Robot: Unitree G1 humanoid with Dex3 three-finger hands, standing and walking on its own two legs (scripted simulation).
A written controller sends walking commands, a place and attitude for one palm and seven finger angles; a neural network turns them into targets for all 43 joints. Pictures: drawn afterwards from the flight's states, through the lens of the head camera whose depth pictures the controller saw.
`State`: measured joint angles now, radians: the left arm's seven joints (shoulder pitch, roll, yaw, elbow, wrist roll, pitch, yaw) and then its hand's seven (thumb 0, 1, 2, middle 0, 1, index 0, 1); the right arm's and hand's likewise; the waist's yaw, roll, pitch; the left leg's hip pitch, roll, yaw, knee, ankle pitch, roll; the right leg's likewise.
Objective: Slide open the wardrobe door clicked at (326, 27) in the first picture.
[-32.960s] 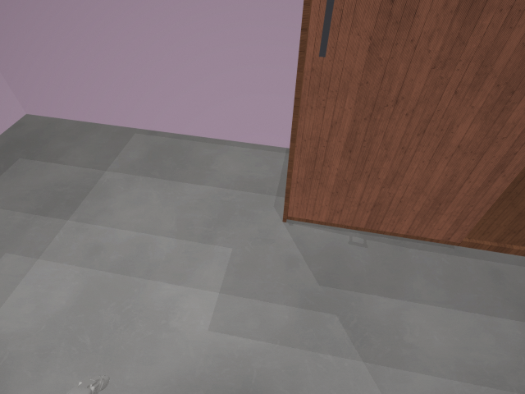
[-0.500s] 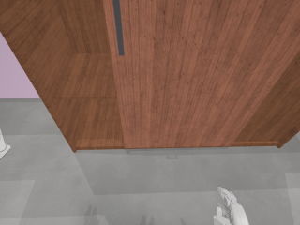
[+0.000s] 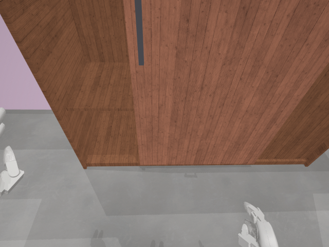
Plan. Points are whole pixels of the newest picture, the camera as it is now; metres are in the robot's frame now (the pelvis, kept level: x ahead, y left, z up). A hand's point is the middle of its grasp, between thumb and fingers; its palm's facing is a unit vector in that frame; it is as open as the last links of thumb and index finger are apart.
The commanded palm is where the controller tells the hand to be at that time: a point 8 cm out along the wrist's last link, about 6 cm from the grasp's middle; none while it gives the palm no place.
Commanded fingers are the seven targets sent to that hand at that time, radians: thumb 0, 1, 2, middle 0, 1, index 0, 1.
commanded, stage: stop stepping back and stand still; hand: left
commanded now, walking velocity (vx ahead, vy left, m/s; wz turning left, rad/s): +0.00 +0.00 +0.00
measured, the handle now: (139, 29) +0.71 +0.14 +0.19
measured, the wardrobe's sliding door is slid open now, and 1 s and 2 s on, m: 0.37 0.37 0.37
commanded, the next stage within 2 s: let the arm hang, fingers relaxed in 0.22 s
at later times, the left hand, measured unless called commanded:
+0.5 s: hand (68, 238) +0.15 +0.24 -0.08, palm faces +0.04 -0.91 -0.41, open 7.4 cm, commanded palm none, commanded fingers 0.00 0.90 0.90 -0.20 -0.30 -0.20 -0.30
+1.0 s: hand out of the picture -0.04 +0.20 -0.17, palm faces +0.04 -0.97 -0.24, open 7.3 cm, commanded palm none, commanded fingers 0.00 0.90 0.90 -0.20 -0.30 -0.20 -0.30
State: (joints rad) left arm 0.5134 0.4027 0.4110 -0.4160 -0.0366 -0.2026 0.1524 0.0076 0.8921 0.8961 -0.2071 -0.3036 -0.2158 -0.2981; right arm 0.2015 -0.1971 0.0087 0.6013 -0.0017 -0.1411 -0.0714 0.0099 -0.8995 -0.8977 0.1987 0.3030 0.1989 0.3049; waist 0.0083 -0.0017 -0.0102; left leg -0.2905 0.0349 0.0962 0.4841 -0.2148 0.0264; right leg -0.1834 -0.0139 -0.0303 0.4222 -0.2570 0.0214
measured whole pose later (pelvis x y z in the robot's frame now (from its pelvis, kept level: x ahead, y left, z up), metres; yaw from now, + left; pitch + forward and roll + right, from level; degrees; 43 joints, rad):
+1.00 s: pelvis -0.02 -0.01 +0.00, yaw +2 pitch +0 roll -1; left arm 0.30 0.22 0.01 1.09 0.02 0.03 0.02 0.00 0.92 0.90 -0.20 -0.30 -0.21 -0.30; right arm 0.27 -0.18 -0.02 1.08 -0.02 0.03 -0.01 0.01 -0.90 -0.90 0.20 0.30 0.20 0.30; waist 0.00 0.02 0.04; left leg -0.32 0.02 0.06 0.49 -0.17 0.03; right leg -0.22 -0.02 -0.07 0.46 -0.25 0.01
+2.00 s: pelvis +0.01 -0.01 +0.01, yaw +2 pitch +0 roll +0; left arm 0.22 0.20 0.00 1.14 0.01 -0.01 0.02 0.00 0.91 0.90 -0.20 -0.30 -0.20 -0.30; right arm 0.17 -0.19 -0.01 1.14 -0.01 0.00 -0.02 0.00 -0.90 -0.90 0.20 0.30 0.20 0.30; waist 0.00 -0.01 0.04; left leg -0.19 0.01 0.07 0.37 -0.18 0.02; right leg -0.09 -0.03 -0.06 0.35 -0.25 0.01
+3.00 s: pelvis +0.20 -0.04 -0.02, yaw +5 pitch -2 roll -1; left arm 0.11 0.17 0.04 1.01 0.02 -0.01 0.02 0.00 0.92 0.90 -0.19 -0.30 -0.20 -0.30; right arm 0.36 -0.16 -0.04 1.16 0.00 0.03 -0.04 0.00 -0.90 -0.90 0.20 0.30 0.20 0.30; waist -0.05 0.03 0.13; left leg -0.22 0.04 0.02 0.98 -0.59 0.01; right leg -0.37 -0.03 -0.11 0.60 -0.20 -0.03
